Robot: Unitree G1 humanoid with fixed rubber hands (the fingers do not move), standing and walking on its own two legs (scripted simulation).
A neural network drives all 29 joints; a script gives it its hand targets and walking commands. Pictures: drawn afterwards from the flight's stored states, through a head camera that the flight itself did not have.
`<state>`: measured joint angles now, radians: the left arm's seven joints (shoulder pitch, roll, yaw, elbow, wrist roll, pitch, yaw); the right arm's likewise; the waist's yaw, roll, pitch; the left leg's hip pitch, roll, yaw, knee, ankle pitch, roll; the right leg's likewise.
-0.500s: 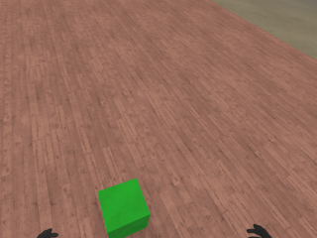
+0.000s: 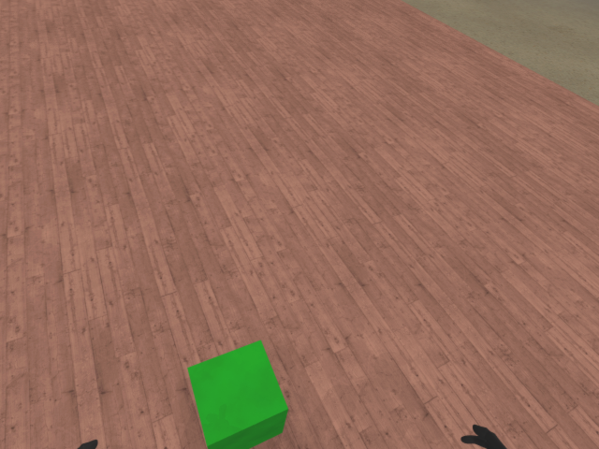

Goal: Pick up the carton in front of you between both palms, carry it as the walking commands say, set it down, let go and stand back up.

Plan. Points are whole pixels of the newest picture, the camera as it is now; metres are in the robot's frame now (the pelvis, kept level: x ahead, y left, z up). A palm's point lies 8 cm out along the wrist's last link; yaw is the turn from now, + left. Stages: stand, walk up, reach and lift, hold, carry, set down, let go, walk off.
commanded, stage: stand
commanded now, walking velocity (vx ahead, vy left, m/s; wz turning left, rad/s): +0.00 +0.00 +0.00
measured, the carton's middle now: (238, 402) +0.39 +0.10 -0.65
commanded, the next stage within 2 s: none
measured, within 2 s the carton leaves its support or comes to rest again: neither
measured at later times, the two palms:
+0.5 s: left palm out of the picture +0.06 +0.30 -0.11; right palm out of the picture +0.07 -0.31 -0.09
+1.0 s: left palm out of the picture +0.06 +0.30 -0.11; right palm out of the picture +0.07 -0.32 -0.09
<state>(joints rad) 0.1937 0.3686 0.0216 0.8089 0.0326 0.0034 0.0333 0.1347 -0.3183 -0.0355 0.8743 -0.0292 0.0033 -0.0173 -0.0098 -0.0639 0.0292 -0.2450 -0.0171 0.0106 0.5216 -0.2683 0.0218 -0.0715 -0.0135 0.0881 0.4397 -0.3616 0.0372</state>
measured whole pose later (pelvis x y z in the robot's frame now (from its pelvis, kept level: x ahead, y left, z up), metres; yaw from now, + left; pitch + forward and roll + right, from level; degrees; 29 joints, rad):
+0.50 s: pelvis -0.02 +0.00 +0.01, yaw +0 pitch -2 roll +0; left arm 0.19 0.39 0.01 0.93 0.03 0.00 0.02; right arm 0.12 -0.35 -0.02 1.00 -0.02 0.00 -0.01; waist -0.01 -0.05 0.04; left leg -0.21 -0.01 0.00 0.44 -0.20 0.01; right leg -0.04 -0.01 0.08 0.37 -0.30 0.03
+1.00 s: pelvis -0.02 -0.01 +0.01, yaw +1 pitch -2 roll +0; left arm 0.16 0.39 0.01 0.99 0.02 -0.01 0.02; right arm 0.10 -0.37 -0.01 1.05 -0.01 -0.01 -0.01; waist -0.01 -0.04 0.05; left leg -0.20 -0.01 -0.01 0.41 -0.18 0.01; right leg -0.02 -0.01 0.07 0.34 -0.28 0.03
